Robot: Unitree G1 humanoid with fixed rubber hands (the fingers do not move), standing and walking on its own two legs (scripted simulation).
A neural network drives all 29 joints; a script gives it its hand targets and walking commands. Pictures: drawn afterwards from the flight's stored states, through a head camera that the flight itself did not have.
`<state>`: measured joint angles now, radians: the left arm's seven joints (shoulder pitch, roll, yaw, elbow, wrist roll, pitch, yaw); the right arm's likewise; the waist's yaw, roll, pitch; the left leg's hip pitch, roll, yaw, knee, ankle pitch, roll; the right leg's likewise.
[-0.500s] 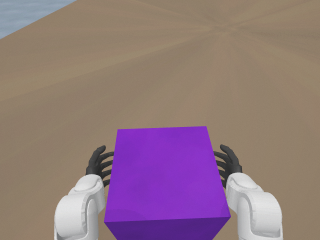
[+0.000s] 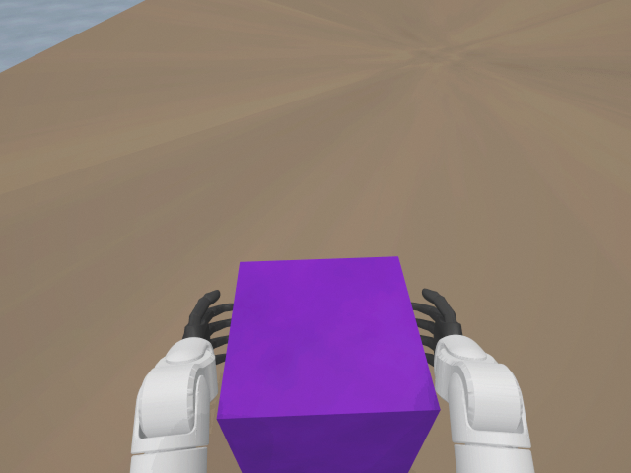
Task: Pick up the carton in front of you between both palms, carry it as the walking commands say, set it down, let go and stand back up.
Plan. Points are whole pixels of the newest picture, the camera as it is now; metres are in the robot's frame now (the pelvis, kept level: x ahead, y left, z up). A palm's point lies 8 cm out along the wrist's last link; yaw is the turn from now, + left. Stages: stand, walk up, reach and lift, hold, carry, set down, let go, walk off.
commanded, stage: carry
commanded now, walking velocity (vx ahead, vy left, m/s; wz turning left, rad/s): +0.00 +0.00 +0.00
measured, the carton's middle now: (323, 376) +0.26 +0.00 -0.01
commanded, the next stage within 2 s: hold in 0.50 s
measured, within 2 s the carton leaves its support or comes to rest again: neither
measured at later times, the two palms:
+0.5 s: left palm (206, 345) +0.28 +0.15 +0.04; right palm (436, 343) +0.28 -0.15 +0.04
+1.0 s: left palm (222, 341) +0.30 +0.14 +0.02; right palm (443, 348) +0.28 -0.16 +0.02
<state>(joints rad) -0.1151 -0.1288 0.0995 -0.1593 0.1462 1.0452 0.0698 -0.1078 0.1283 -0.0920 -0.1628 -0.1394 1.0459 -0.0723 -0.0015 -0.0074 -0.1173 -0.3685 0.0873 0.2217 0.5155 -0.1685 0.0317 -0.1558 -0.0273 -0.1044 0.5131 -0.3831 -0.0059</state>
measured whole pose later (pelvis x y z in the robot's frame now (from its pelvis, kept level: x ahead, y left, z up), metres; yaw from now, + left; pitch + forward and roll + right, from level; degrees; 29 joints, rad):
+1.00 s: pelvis -0.05 +0.01 +0.00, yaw -6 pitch -5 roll +0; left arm -0.54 -0.18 0.48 0.43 0.38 0.57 -0.02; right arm -0.57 0.19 -0.49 0.58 -0.40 0.47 0.05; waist 0.04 -0.07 0.17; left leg -0.29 0.00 0.01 0.50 -0.13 0.00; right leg -0.15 0.03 0.06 0.58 -0.34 -0.02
